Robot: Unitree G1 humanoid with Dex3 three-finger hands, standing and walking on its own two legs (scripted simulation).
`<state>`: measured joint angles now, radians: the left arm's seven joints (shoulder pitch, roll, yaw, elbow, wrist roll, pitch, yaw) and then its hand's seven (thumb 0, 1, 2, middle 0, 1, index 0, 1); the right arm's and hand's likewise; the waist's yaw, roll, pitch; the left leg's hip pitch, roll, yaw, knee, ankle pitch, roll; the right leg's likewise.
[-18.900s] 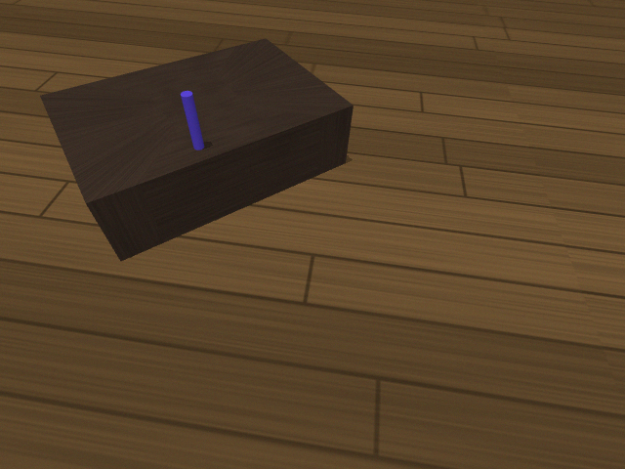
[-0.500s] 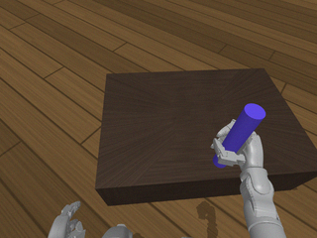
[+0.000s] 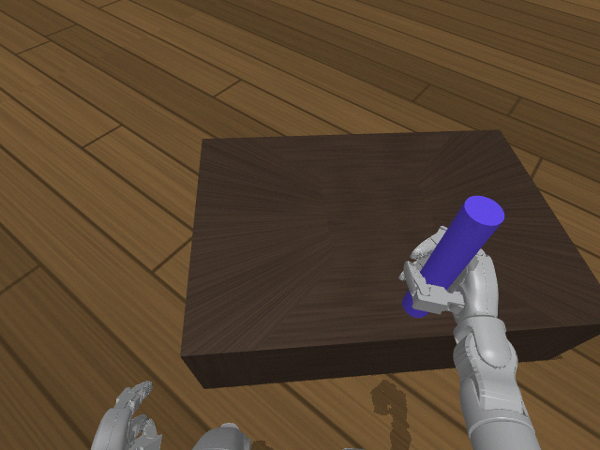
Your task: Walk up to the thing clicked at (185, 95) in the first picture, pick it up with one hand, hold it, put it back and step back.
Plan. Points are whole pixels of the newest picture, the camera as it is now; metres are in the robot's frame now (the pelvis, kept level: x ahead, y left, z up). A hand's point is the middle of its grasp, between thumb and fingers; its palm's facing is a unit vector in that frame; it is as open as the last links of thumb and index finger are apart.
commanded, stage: hold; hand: right
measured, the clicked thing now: (443, 266) +0.32 -0.18 +0.07
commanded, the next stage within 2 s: crouch in 0.66 s
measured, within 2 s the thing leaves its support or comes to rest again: neither
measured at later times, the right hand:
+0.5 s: hand (425, 277) +0.32 -0.16 +0.05, palm faces +0.04 +1.00 +0.00, open 5.2 cm
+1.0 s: hand (417, 281) +0.33 -0.16 +0.03, palm faces +0.02 +1.00 +0.02, open 5.2 cm
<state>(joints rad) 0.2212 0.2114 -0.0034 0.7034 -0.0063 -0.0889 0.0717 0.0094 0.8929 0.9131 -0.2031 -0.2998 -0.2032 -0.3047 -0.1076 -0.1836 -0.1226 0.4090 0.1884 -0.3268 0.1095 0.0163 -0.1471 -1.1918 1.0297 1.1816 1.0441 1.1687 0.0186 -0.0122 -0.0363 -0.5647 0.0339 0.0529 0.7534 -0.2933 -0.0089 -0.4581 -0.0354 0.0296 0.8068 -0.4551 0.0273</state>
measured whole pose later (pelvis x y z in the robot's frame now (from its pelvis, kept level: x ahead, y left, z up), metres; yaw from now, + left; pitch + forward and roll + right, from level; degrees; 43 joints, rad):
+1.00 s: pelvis +0.00 +0.00 -0.01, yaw +0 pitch +8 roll +1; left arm 0.20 0.21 0.00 0.71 0.00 -0.11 0.07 0.01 0.90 0.91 -0.20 -0.31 -0.21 -0.31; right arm -0.15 -0.18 -0.13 0.50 0.18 -0.38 0.14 0.02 -0.15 -1.19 1.03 1.18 1.05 1.17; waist 0.02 0.00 -0.05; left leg -0.64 0.04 0.05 0.80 -0.31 -0.01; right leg -0.53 -0.03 0.03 0.86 -0.47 0.02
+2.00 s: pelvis -0.06 -0.01 -0.21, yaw -1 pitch +34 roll +1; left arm 0.19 0.27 0.02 0.69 0.05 -0.08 -0.03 0.01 0.92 0.90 -0.21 -0.30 -0.22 -0.30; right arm -0.78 -0.30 -0.32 1.00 0.07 -0.54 0.14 0.02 -0.15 -1.20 1.04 1.17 1.05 1.15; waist 0.14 -0.02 -0.18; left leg -1.75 0.09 0.02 1.65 -0.48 -0.01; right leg -1.64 0.02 0.05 1.76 -0.71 0.02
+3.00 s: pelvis -0.09 -0.02 -0.31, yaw -2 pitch +36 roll +2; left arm 0.19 0.29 -0.02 0.67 0.08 -0.04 -0.06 0.00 0.92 0.89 -0.21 -0.31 -0.22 -0.30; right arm -0.94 -0.35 -0.33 1.10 0.01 -0.55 0.10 0.02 -0.15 -1.19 1.04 1.18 1.05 1.15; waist 0.20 -0.02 -0.14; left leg -2.09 0.11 -0.01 1.94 -0.49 -0.03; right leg -1.98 0.06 0.05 2.08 -0.73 0.01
